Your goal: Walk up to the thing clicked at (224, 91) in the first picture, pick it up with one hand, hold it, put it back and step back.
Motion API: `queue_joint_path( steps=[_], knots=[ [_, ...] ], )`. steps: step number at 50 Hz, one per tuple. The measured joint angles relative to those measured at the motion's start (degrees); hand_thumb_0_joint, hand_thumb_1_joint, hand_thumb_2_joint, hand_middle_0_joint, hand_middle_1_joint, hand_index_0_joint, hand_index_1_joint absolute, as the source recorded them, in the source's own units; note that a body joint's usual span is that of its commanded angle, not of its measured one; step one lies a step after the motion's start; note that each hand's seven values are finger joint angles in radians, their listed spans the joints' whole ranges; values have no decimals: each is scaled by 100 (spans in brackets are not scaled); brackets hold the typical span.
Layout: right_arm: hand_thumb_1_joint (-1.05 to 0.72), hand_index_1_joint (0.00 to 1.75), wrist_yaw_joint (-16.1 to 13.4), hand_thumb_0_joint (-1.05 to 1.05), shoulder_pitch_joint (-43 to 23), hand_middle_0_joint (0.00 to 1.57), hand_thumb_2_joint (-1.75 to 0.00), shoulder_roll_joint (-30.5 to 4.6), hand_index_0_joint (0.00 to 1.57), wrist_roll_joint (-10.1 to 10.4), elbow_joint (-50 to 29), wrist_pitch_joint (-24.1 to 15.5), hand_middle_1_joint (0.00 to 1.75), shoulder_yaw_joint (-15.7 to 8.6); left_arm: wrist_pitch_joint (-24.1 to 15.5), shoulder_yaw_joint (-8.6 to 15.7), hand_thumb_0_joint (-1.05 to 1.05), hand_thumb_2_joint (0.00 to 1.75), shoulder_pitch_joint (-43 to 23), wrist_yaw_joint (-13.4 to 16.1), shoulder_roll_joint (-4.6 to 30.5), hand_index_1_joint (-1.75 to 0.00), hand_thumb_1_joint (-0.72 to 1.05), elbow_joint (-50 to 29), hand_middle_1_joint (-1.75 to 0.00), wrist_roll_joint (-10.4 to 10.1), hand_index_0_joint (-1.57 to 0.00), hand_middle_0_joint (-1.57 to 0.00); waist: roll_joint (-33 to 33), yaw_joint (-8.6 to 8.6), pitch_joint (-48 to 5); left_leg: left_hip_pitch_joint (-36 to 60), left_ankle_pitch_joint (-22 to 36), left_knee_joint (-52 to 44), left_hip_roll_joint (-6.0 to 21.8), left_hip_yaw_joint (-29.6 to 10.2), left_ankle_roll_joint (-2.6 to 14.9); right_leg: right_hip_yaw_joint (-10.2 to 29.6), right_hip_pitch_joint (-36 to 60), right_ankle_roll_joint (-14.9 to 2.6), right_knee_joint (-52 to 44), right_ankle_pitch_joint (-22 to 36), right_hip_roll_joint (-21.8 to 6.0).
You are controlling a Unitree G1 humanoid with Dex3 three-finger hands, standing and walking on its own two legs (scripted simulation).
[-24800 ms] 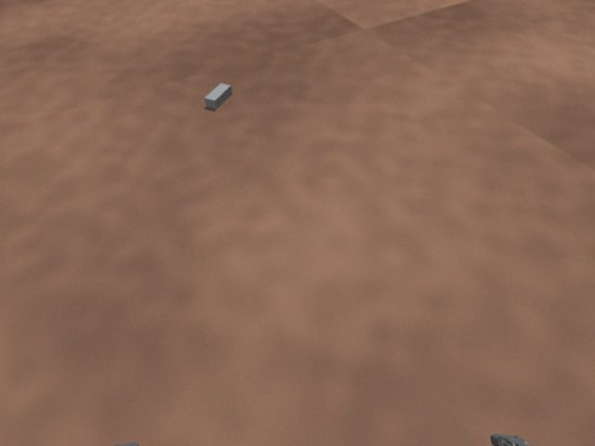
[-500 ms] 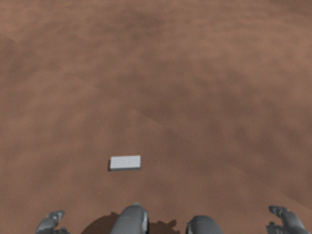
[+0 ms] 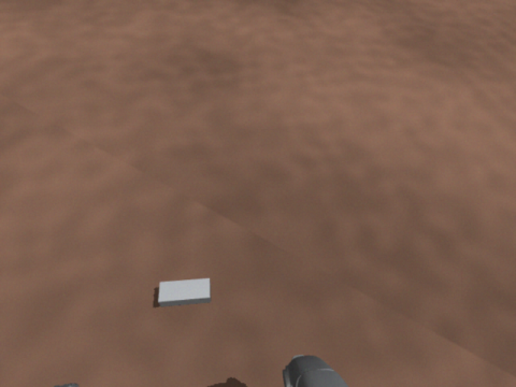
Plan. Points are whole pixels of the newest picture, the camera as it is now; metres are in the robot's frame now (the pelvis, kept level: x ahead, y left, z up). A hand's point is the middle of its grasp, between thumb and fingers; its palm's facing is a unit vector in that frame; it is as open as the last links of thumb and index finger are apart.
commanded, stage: walk up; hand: left
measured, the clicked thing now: (185, 292) +0.50 +0.23 -0.74
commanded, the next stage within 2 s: stand in 1.20 s
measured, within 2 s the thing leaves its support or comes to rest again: neither
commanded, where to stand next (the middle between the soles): +0.13 -0.02 m, yaw +3 degrees
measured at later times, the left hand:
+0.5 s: hand out of the picture +0.11 +0.22 -0.15, palm faces +0.06 -0.92 -0.38, open 7.4 cm
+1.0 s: hand out of the picture +0.05 +0.24 -0.15, palm faces +0.03 -0.94 -0.35, open 7.4 cm
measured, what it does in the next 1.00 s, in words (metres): steps on the spot: right foot, then left foot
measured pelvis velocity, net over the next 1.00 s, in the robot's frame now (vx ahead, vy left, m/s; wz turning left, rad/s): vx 0.00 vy -0.02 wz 0.05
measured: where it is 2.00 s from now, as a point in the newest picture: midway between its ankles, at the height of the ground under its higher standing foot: outside the picture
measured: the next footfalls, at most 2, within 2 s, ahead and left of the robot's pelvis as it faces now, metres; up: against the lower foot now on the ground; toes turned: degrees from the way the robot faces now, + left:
right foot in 0.10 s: +0.05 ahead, -0.14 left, +0.00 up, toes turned +3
left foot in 0.50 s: +0.02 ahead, +0.08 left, +0.00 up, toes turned +3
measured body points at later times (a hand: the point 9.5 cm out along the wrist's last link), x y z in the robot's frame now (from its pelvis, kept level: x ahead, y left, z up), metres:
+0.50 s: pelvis -0.01 -0.04 -0.01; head +0.03 -0.05 +0.43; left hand +0.10 +0.27 -0.12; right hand +0.07 -0.35 -0.14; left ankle -0.03 +0.08 -0.73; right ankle +0.06 -0.17 -0.73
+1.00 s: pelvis +0.00 -0.02 +0.00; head +0.00 -0.02 +0.45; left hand +0.05 +0.29 -0.13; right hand +0.10 -0.31 -0.13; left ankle -0.02 +0.08 -0.73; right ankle +0.01 -0.14 -0.73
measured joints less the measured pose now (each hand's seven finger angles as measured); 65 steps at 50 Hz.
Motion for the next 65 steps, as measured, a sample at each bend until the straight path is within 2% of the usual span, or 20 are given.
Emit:
queue_joint_path(
  steps=[3, 5, 7, 10, 12, 18, 23, 25, 27, 30, 32, 35, 38, 39, 43, 45, 49, 52, 55, 65],
  knots=[
    [-90, 30, 48, 1, -70, 21, -89, -187, 20, -19, -80, 88, 30, -4, -125, -25, 1, 90, -31, -14, -29, -30, 90, -15, -30, -55, -20, -20, 111, 5, 40, -12, -129, 171, 140, 19, -125, -291, 226, -42, -881, 63, -148],
    [-90, 30, 74, 1, -171, 21, -89, -302, 20, 16, -132, 194, 30, 15, -233, -50, 1, 90, -74, 15, -90, -30, 90, -9, -30, -93, -20, -20, 219, 9, 69, -128, -331, 512, 238, 4, -228, -465, 513, -64, -1586, 574, -138],
    [-90, 30, 59, 1, -369, 20, -90, -413, 20, 100, -118, 336, 30, 20, -326, -85, 1, 90, -205, 76, -303, -30, 90, 40, -30, -87, -20, -20, 578, -59, 219, -325, -508, 1069, 437, -253, -114, -685, 622, 5, -1624, 791, 65],
    [-90, 30, 26, 1, -584, 20, -90, -365, 20, 178, -92, 491, 30, 92, -368, -235, 1, 90, -301, 101, -559, -30, 90, -28, -30, -64, -20, -20, 669, 28, 198, -702, -1184, 1845, 80, -546, 32, -690, 577, -40, -1585, 730, 34],
    [-91, 30, 48, 1, -699, 20, -90, -331, 20, 219, -70, 489, 30, 146, -353, -307, 1, 90, -362, 108, -708, -30, 90, -75, -30, -57, -20, -20, 717, 58, 177, -859, -1298, 2080, -89, -609, 78, -702, 597, -71, -1702, 790, -2],
    [-91, 30, 137, 0, -777, 20, -90, -161, 20, 172, 79, 537, 30, 261, -465, -359, 1, 90, -540, 171, -851, -30, 90, -159, -30, -74, -21, -21, 789, 130, 65, -924, -1037, 1757, -168, -574, 45, -918, 554, -121, -1773, 821, -23],
    [-91, 30, 259, 0, -810, 20, -89, -89, 20, 12, 118, 628, 30, 202, -508, -278, 1, 90, -602, 278, -656, -30, 89, -187, -30, -113, -21, -21, 628, 92, 73, -833, -807, 1327, -152, -276, 108, -1066, 355, -74, -1538, 735, -190],
    [-90, 30, 316, 0, -803, 20, -89, -117, 20, -48, 87, 617, 30, 141, -499, -255, 0, 90, -594, 327, -541, -30, 89, -179, -30, -132, -21, -21, 553, 58, 89, -721, -446, 942, -158, -191, 147, -1093, 232, -10, -1365, 675, -293],
    [-90, 30, 352, 0, -823, 20, -89, -102, 20, -115, 79, 602, 30, 84, -456, -229, 0, 90, -542, 376, -411, -30, 89, -131, -30, -158, -21, -21, 339, 89, 134, -659, -184, 805, -314, -48, 133, -945, 140, 6, -1193, 620, -455],
    [-90, 30, 411, 0, -793, 20, -89, -151, 20, -133, 16, 601, 30, 39, -372, -224, 1, 90, -346, 430, -352, -30, 90, 48, -30, -179, -21, -20, 439, 38, 33, -672, -196, 771, -242, -46, 207, -747, 22, -117, -645, -481, -191],
    [-90, 30, 382, 1, -767, 20, -89, -132, 20, -131, -29, 588, 30, 31, -359, -213, 1, 90, -225, 421, -293, -30, 90, 141, -30, -195, -21, -20, 474, 9, -5, -624, -131, 643, -211, -67, 222, -649, 73, -157, -404, -762, -35],
    [-90, 30, 319, 1, -752, 20, -90, -89, 20, -59, -49, 527, 30, 67, -419, -212, 1, 90, -86, 398, -231, -30, 90, 188, -30, -194, -21, -20, 465, 84, -20, -572, -80, 539, -209, -18, 209, -722, 373, -144, -820, -497, 0],
    [-90, 30, 308, 1, -826, 20, -90, -116, 20, 33, -32, 544, 30, 105, -541, -238, 1, 90, 8, 386, -299, -30, 90, 262, -30, -135, -20, -20, 625, 186, 28, -557, -246, 784, -83, 20, 173, -869, 861, -120, -1768, 508, 107],
    [-90, 30, 297, 1, -855, 20, -90, -131, 20, 69, -18, 556, 30, 113, -569, -259, 1, 90, 29, 380, -368, -30, 90, 296, -30, -98, -20, -20, 758, 177, 47, -535, -298, 867, 3, -36, 156, -927, 967, -108, -1864, 595, 191],
    [-90, 30, 299, 1, -872, 20, -90, -40, 20, 90, 42, 501, 30, 180, -591, -363, 1, 90, 172, 262, -447, -30, 90, 303, -30, -46, -21, -20, 696, 236, -146, -513, -739, 864, -103, -56, 239, -886, 981, -146, -1762, 434, 87],
    [-90, 30, 321, 1, -847, 20, -90, -23, 20, 75, 88, 403, 30, 194, -547, -403, 1, 90, 180, 225, -488, -30, 90, 316, -30, -74, -21, -20, 615, 228, -220, -383, -120, 545, -189, 10, 217, -859, 990, -71, -1692, 365, -39],
    [-90, 30, 342, 1, -816, 20, -89, 45, 20, 41, 172, 292, 30, 243, -506, -425, 1, 90, 187, 165, -521, -30, 90, 378, -30, -113, -21, -20, 475, 250, -378, -232, -63, 290, -255, 133, 232, -663, 952, -115, -1588, 58, -51],
    [-90, 30, 339, 1, -837, 20, -89, 92, 20, 56, 236, 273, 30, 289, -574, -407, 1, 90, 135, 169, -486, -30, 90, 434, -30, -123, -21, -20, 427, 263, -344, -110, -98, 216, -173, 155, 179, -670, 1129, -63, -1873, 445, 9],
    [-90, 30, 297, 1, -912, 20, -89, 83, 20, 107, 281, 288, 30, 292, -644, -433, 1, 90, 53, 194, -503, -30, 90, 476, -30, -148, -21, -20, 468, 227, -316, -54, -84, 127, -81, 126, 117, -702, 1253, -54, -2103, 474, 96],
    [-90, 30, 172, 1, -1294, 20, -90, -51, 20, 191, 554, 330, 30, 273, -567, -536, 1, 90, -472, 259, -591, -30, 90, 553, -30, -211, -21, -20, 532, 110, -185, 193, 174, -382, -125, 119, 99, -706, 1450, -47, -2483, 644, 54]
  ],
)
